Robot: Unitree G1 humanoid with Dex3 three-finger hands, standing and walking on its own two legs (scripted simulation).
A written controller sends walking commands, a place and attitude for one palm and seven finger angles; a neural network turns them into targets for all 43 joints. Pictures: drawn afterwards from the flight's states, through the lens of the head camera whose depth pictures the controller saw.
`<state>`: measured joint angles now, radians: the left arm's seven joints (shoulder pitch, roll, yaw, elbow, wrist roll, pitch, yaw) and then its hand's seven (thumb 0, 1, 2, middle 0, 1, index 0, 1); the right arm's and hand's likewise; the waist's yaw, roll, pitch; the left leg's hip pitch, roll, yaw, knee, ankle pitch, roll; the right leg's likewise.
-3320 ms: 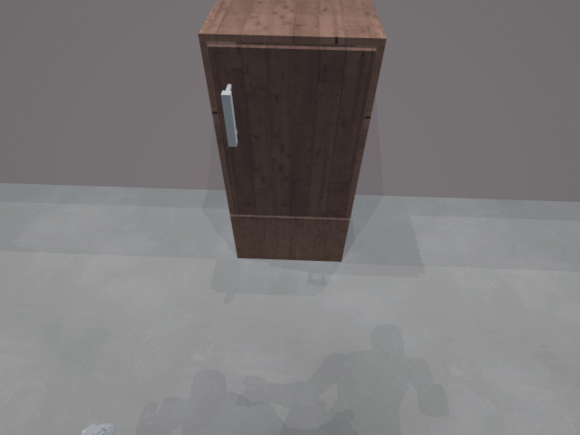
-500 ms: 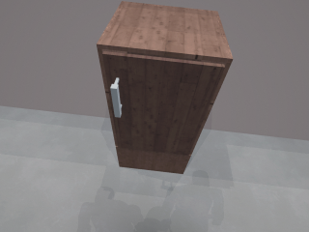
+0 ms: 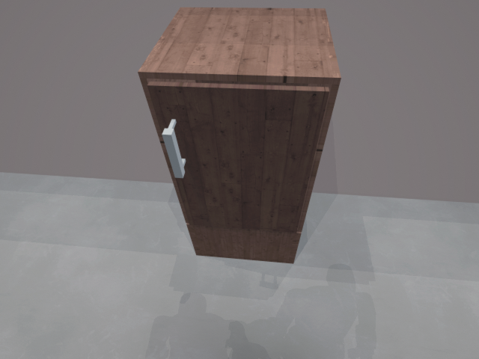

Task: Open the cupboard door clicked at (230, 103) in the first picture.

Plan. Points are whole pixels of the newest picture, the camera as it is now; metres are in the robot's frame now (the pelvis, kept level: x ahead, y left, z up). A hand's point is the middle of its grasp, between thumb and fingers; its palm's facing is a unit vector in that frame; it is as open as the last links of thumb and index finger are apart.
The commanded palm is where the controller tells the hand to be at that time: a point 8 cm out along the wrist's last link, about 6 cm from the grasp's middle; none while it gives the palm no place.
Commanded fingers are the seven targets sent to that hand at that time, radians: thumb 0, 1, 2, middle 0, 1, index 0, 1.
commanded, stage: come to a stop and stand still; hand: left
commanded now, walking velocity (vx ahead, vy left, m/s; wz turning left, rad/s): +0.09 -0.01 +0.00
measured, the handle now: (176, 149) +0.60 +0.23 -0.04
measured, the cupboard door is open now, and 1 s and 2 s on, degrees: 0 0 0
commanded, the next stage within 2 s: look again from close up in 1.62 s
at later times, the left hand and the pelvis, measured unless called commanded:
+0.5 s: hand out of the picture +0.01 +0.20 -0.18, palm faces +0.02 -0.98 -0.19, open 7.3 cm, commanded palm none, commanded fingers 0.00 0.90 0.90 -0.20 -0.30 -0.20 -0.30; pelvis +0.00 +0.02 +0.00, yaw +0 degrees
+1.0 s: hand out of the picture -0.02 +0.17 -0.18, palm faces +0.06 -0.99 -0.16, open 7.4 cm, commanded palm none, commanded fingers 0.00 0.90 0.90 -0.20 -0.30 -0.20 -0.30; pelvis -0.01 +0.01 +0.00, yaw +1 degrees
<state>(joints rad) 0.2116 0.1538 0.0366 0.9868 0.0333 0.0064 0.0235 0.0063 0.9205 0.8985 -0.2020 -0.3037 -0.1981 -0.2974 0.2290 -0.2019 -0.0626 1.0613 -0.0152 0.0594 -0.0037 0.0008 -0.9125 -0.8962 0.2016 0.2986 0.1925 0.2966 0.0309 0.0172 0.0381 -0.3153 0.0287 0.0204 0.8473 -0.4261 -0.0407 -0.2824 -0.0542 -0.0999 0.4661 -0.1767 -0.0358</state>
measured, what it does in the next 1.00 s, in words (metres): steps on the spot: left foot, then right foot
